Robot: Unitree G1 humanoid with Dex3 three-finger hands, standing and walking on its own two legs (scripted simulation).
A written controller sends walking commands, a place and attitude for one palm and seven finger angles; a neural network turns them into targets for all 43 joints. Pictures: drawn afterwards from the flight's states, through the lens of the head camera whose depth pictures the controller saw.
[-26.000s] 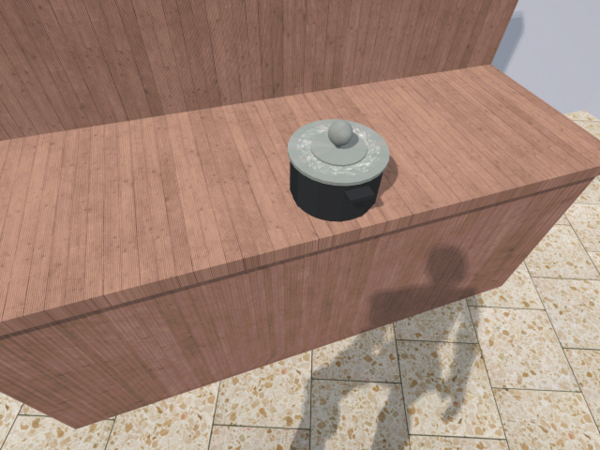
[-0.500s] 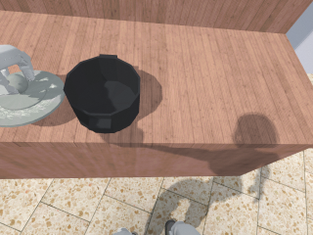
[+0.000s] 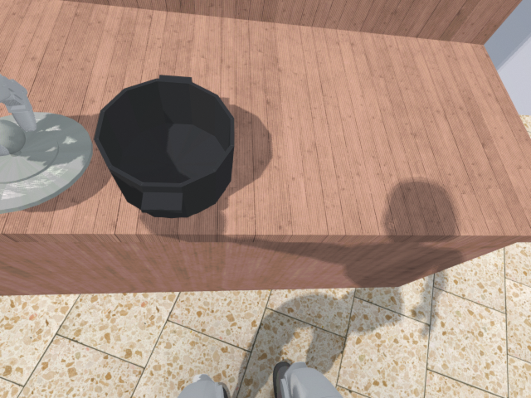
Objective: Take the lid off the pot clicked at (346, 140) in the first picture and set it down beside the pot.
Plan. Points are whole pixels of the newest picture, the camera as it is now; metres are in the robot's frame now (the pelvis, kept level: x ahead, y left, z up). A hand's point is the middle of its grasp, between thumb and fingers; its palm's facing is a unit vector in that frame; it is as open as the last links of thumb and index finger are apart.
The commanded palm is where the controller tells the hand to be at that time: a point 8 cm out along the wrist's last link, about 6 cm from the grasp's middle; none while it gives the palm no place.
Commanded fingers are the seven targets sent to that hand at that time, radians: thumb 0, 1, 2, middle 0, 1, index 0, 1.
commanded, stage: lower the lid onto the table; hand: left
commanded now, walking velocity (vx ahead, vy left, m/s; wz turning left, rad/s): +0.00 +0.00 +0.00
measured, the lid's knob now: (4, 137) +0.51 +0.34 +0.01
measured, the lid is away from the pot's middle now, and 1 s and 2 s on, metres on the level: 0.23 0.25 0.25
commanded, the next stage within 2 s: open the fingers wide in 0.48 s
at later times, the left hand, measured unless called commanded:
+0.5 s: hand out of the picture +0.48 +0.34 +0.03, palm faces -0.51 -0.08 -0.86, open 7.6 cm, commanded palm +0.57 +0.33 +0.07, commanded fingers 0.00 0.65 0.97 -0.81 -1.05 -0.82 -1.07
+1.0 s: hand out of the picture +0.46 +0.35 +0.03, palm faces -0.46 -0.10 -0.88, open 7.6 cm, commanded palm +0.50 +0.32 +0.07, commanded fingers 0.00 0.31 0.73 -0.54 -0.99 -0.54 -0.99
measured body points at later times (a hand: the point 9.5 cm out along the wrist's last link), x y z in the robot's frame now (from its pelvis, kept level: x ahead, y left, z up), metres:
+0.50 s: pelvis -0.02 +0.01 -0.02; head +0.12 +0.06 +0.41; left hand +0.50 +0.35 +0.08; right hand -0.04 -0.26 -0.11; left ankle -0.03 +0.04 -0.70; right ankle +0.01 -0.17 -0.70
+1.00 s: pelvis -0.03 +0.03 -0.02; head +0.10 +0.08 +0.42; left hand +0.48 +0.35 +0.08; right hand -0.04 -0.24 -0.11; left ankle -0.03 +0.05 -0.70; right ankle +0.01 -0.17 -0.70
